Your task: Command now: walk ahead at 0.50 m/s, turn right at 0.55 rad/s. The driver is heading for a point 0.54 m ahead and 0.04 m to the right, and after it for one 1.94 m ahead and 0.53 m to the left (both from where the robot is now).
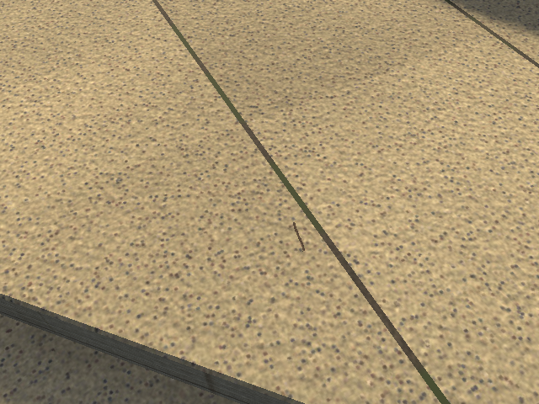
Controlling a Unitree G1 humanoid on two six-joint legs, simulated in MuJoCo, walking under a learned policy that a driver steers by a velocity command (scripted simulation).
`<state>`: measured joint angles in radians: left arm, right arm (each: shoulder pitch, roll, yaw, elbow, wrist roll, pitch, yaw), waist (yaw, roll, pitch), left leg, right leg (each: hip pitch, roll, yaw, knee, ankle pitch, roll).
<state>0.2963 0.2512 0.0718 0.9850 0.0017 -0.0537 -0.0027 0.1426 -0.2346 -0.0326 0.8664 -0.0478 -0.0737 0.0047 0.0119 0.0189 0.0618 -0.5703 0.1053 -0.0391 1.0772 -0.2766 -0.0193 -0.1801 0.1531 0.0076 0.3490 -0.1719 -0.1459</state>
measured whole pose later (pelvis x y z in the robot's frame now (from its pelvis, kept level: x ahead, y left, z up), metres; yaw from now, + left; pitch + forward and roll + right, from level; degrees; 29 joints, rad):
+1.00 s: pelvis +0.48 -0.15 +0.12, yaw -19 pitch +2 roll +1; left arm 0.33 0.20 0.06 0.89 0.03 -0.08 -0.02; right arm 0.24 -0.20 -0.07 0.72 -0.02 -0.04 -0.01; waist -0.03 0.03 -0.03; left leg -0.79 -0.01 -0.09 1.62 -0.11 0.08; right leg -0.36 -0.01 -0.18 0.73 -0.39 -0.09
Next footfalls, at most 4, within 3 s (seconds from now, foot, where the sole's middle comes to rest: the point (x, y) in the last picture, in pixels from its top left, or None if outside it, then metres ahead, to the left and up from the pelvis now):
0.26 left None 0.29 0.12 -0.78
0.76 right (391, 372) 0.48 -0.22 -0.63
1.34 left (362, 257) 0.78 -0.18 -0.63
1.82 right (403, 157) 1.13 -0.34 -0.63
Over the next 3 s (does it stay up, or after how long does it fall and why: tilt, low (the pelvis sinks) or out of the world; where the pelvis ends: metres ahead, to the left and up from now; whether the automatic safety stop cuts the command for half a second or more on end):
stays up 1.18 -0.22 0.15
